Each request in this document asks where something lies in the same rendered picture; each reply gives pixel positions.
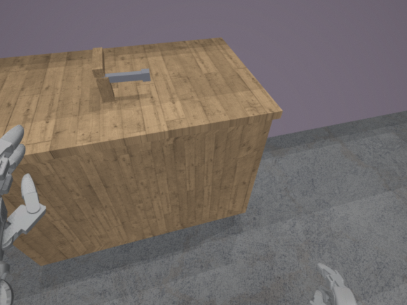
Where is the left robot forearm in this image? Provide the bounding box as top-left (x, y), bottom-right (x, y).
top-left (0, 261), bottom-right (14, 305)

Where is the robot left hand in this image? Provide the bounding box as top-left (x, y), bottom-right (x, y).
top-left (0, 125), bottom-right (46, 261)

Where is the tap lever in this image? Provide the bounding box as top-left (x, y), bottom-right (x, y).
top-left (102, 69), bottom-right (151, 83)

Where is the counter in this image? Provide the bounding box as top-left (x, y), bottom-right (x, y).
top-left (0, 37), bottom-right (283, 266)

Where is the robot right hand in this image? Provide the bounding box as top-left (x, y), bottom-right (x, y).
top-left (310, 263), bottom-right (357, 305)

